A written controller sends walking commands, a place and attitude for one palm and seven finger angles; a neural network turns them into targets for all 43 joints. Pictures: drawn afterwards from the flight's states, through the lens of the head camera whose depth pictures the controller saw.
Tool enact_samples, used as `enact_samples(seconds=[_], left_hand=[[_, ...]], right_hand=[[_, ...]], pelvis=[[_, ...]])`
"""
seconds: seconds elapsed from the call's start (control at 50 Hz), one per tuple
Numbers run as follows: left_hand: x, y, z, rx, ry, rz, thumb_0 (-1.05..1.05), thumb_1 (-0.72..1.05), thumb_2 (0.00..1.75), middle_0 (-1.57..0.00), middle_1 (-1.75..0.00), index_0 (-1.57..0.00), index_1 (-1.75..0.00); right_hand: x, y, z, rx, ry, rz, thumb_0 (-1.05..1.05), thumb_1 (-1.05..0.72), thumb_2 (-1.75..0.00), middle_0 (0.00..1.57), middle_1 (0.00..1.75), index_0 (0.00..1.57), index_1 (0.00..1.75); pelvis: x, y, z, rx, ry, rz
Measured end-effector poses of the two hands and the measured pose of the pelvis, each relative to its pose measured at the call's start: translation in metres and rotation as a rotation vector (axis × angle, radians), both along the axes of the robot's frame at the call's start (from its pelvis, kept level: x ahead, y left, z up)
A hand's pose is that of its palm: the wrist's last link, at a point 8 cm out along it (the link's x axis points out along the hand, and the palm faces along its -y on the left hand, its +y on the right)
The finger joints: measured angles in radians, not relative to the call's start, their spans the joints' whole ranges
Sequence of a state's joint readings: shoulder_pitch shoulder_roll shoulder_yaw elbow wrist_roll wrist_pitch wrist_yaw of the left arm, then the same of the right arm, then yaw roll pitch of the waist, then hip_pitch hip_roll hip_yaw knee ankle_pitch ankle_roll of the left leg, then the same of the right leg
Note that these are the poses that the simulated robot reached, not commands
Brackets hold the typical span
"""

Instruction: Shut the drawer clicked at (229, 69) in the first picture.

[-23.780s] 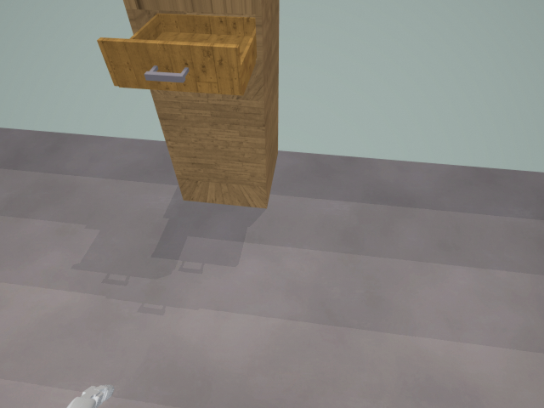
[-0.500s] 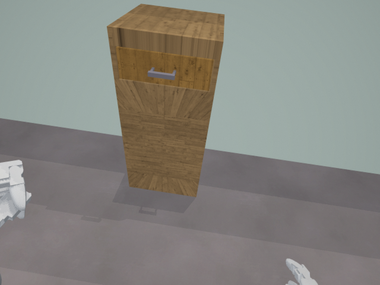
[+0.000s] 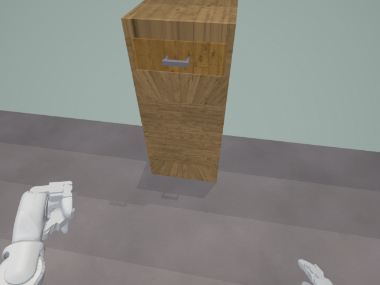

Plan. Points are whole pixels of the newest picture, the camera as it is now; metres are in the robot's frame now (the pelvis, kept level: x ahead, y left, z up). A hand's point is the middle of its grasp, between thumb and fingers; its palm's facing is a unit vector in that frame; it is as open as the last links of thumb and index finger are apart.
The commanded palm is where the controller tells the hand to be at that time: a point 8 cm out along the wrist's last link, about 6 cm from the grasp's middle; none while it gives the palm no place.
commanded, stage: let the arm hang, fingers relaxed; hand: left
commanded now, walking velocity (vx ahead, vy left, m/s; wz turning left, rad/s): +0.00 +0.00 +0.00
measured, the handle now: (176, 60) +0.92 +0.07 +0.07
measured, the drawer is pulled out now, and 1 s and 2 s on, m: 0.00 0.00 0.00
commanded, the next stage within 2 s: look to check the result in 1.02 s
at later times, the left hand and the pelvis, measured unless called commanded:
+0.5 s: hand out of the picture -0.07 +0.24 -0.15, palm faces +0.08 -0.95 -0.32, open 5.3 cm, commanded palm none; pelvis -0.02 +0.00 +0.01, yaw +4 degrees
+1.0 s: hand out of the picture +0.04 +0.23 -0.14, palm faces +0.05 -0.96 -0.28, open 7.4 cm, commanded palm none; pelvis -0.01 +0.01 +0.02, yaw +3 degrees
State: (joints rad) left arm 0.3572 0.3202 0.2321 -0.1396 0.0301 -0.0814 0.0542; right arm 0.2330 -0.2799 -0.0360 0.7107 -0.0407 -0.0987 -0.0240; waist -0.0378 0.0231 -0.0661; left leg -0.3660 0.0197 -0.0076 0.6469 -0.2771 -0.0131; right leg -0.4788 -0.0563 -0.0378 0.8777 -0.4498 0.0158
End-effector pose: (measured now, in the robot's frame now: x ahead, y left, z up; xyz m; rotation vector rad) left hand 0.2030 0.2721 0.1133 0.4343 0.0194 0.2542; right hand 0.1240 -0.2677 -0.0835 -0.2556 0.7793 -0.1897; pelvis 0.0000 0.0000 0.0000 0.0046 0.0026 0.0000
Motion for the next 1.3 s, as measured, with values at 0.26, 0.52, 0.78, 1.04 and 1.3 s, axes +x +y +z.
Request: enact_samples(seconds=[0.26, 0.52, 0.78, 1.04, 1.3], left_hand=[[-0.164, -0.023, -0.243, -0.34, 1.055, 0.197, 0.02, 0.9, 0.89, -1.04, -1.3, -1.02, -1.21], [-0.278, 0.007, -0.225, -0.334, 1.354, 0.399, 0.01, 0.91, 0.89, -0.53, -0.69, -0.52, -0.66], [-0.211, -0.001, -0.23, -0.362, 1.231, 0.287, 0.01, 0.91, 0.89, -0.23, -0.34, -0.23, -0.33], [-0.173, 0.01, -0.219, -0.305, 1.199, 0.28, 0.0, 0.91, 0.89, -0.2, -0.31, -0.2, -0.3], [-0.163, 0.01, -0.217, -0.282, 1.233, 0.296, 0.01, 0.91, 0.89, -0.2, -0.3, -0.2, -0.3]], right_hand=[[-0.101, 0.028, -0.049, 0.073, 0.442, -0.009, 0.01, -0.91, -0.9, 0.2, 0.3, 0.2, 0.3], [-0.136, 0.027, -0.048, 0.082, 0.599, -0.037, 0.01, -0.91, -0.9, 0.2, 0.3, 0.2, 0.3], [-0.095, 0.033, -0.038, 0.067, 0.499, -0.024, 0.0, -0.91, -0.9, 0.2, 0.3, 0.2, 0.3], [-0.086, 0.028, -0.04, 0.077, 0.525, -0.034, 0.0, -0.91, -0.9, 0.2, 0.3, 0.2, 0.3], [-0.075, 0.007, -0.037, 0.045, 0.555, -0.045, 0.0, -0.91, -0.9, 0.2, 0.3, 0.2, 0.3]], pelvis=[[-0.019, -0.001, -0.008, -0.02, -0.054, 0.046], [-0.02, 0.006, 0.011, -0.016, -0.03, 0.06], [-0.018, 0.016, 0.017, -0.007, -0.037, 0.05], [-0.007, 0.012, 0.02, -0.004, -0.034, 0.048], [0.006, 0.005, 0.022, -0.005, -0.03, 0.042]])
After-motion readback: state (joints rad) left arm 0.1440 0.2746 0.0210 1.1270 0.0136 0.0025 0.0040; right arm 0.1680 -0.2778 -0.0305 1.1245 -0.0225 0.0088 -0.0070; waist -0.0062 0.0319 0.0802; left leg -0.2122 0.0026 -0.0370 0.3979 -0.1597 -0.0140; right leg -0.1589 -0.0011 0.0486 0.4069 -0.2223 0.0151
